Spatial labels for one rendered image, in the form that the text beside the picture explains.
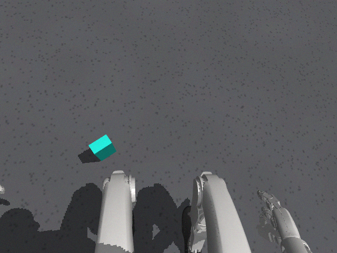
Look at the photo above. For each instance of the right robot arm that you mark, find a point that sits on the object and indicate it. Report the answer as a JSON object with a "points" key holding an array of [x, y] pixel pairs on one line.
{"points": [[294, 245]]}

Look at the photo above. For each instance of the carton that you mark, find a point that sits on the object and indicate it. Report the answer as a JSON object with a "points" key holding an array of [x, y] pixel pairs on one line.
{"points": [[102, 147]]}

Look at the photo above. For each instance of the right robot hand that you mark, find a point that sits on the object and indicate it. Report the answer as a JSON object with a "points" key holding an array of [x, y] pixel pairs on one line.
{"points": [[282, 226]]}

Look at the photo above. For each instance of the right robot foot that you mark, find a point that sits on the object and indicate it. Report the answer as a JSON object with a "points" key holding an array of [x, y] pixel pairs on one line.
{"points": [[186, 228]]}

